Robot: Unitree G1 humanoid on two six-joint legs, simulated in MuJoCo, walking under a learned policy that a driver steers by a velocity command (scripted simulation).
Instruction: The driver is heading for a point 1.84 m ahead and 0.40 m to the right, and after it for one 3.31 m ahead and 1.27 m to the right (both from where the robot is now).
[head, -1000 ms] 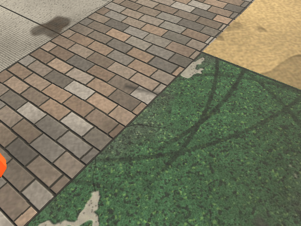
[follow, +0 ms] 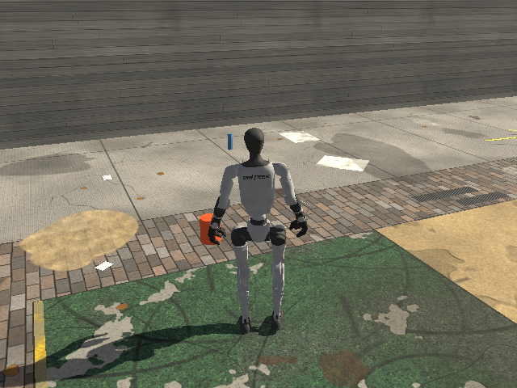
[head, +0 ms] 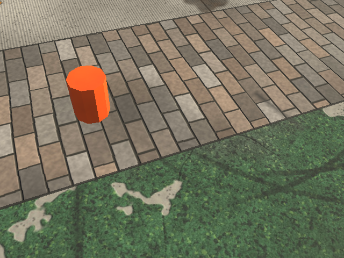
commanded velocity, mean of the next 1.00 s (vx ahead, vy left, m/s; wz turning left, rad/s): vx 0.42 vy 0.00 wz -0.24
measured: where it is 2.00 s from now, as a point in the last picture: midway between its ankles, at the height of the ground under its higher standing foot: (231, 159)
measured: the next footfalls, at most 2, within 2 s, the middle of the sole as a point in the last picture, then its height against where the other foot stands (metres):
right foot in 0.48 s outside the picture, level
left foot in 1.02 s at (180, 207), level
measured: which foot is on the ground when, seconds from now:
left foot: down 0.00-0.48, up 0.50-1.00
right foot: up 0.00-0.46, down 0.48-1.00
